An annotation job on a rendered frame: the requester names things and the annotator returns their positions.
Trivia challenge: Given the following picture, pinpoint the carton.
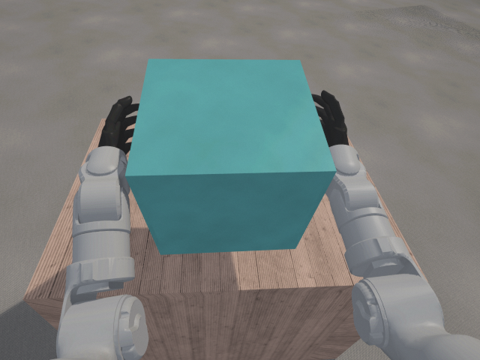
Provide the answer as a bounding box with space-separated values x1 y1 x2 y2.
125 58 337 255

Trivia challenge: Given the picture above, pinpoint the left robot upper arm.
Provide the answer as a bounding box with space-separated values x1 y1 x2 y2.
51 294 149 360

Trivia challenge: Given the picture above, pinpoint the right robot upper arm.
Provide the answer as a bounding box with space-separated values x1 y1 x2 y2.
352 273 480 360

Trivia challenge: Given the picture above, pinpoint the right robot forearm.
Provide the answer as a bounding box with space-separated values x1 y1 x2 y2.
325 145 445 328

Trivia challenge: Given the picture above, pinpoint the left robot forearm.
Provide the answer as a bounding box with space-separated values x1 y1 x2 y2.
56 146 135 359

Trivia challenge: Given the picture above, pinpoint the pedestal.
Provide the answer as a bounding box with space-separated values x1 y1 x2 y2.
22 118 428 360

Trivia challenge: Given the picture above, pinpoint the left robot hand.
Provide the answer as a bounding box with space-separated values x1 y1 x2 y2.
98 96 140 154

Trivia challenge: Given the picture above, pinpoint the right robot hand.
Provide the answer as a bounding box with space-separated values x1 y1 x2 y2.
311 90 349 147

